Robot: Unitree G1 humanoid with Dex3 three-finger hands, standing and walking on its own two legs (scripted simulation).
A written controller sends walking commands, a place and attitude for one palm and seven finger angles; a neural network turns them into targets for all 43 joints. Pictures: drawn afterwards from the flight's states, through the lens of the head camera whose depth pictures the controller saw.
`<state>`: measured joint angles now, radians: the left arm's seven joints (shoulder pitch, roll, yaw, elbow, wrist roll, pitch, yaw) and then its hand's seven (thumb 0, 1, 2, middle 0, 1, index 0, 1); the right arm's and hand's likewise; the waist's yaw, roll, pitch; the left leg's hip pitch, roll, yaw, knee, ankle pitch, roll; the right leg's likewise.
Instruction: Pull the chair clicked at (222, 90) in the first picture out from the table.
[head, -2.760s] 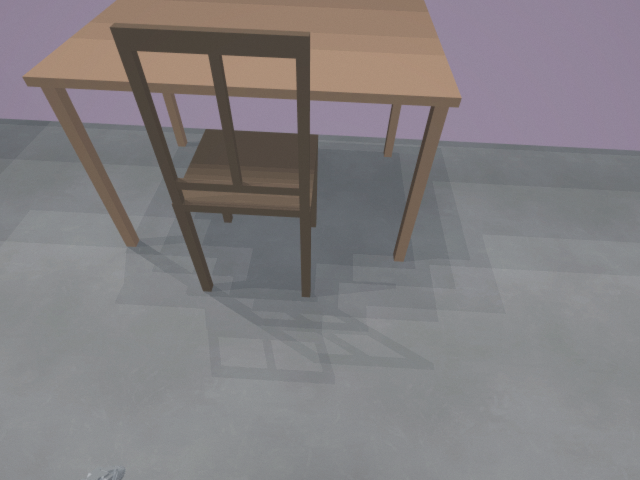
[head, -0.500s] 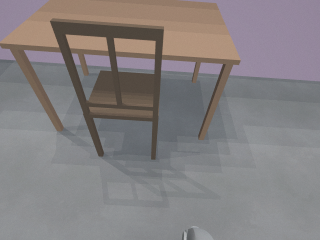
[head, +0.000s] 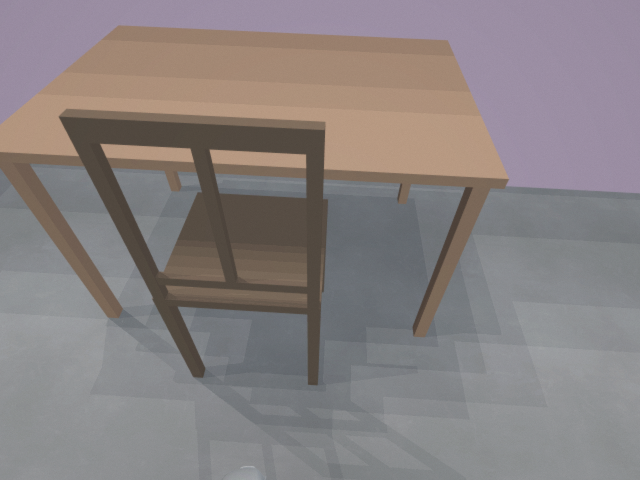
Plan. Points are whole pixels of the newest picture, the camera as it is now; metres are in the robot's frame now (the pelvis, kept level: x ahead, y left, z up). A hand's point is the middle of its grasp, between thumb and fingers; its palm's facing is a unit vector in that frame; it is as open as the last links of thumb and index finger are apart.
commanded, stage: take the last steps up to it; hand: left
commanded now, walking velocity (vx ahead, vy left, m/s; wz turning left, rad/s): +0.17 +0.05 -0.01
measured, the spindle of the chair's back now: (218, 223) +0.57 +0.23 -0.06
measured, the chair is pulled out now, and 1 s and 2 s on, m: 0.00 0.00 0.00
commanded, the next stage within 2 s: come to a stop and stand still in 0.04 s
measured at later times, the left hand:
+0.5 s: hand out of the picture +0.13 +0.22 -0.18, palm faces +0.01 -0.98 -0.21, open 7.4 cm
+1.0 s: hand out of the picture +0.10 +0.20 -0.16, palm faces +0.06 -0.96 -0.26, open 7.3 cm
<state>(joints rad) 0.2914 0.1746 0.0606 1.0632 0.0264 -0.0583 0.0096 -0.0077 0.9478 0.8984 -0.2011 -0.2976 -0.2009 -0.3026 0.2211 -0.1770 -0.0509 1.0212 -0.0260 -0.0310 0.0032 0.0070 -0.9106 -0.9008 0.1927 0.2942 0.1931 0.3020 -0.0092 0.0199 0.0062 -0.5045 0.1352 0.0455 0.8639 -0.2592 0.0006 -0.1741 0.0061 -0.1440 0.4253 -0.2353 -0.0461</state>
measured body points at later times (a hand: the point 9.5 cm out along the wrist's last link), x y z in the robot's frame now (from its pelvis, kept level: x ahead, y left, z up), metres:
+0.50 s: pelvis +0.09 +0.03 +0.00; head +0.13 +0.04 +0.45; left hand +0.13 +0.27 -0.16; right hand +0.14 -0.21 -0.15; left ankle +0.13 +0.14 -0.74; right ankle +0.08 -0.10 -0.69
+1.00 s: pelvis +0.06 +0.00 +0.00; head +0.08 -0.01 +0.45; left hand +0.10 +0.25 -0.14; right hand +0.11 -0.25 -0.15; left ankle +0.04 +0.15 -0.72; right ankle +0.08 -0.12 -0.74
